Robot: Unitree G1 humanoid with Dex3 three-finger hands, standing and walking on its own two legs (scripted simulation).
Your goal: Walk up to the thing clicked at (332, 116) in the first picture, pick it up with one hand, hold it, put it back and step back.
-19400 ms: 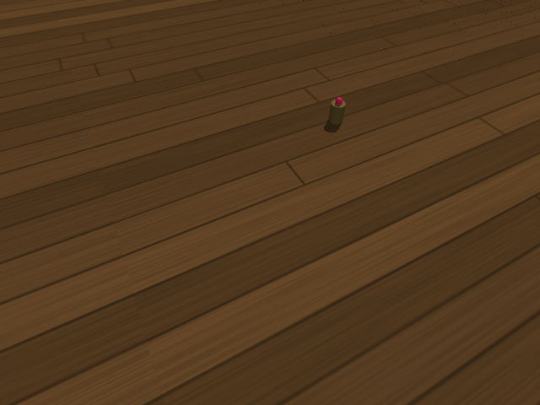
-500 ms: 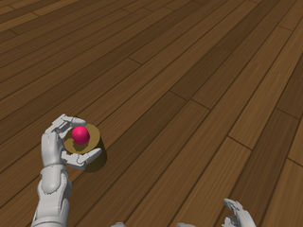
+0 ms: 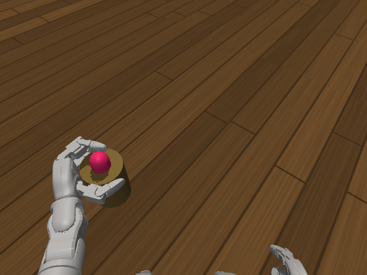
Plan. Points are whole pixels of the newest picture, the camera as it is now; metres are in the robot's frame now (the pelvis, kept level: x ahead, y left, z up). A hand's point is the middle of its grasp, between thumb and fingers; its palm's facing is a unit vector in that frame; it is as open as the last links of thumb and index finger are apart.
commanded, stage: hold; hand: left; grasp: from the side
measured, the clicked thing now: (106, 175) +0.33 +0.17 +0.01
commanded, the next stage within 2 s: crouch in 1.60 s
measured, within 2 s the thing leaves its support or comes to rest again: neither
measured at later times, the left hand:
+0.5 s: hand (99, 169) +0.32 +0.17 +0.05, palm faces +0.22 -0.98 -0.01, open 9.9 cm
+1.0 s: hand (97, 172) +0.32 +0.17 +0.06, palm faces +0.21 -0.98 -0.02, open 9.9 cm
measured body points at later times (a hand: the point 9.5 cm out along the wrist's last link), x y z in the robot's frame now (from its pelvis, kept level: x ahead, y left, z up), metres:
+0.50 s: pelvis -0.01 +0.00 +0.00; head +0.03 +0.00 +0.45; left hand +0.31 +0.22 +0.06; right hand +0.13 -0.24 -0.11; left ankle +0.02 +0.12 -0.70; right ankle +0.00 -0.12 -0.70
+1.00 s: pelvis -0.01 +0.00 +0.00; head +0.02 +0.00 +0.45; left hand +0.30 +0.23 +0.06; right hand +0.13 -0.24 -0.11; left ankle +0.02 +0.12 -0.70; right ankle +0.00 -0.12 -0.70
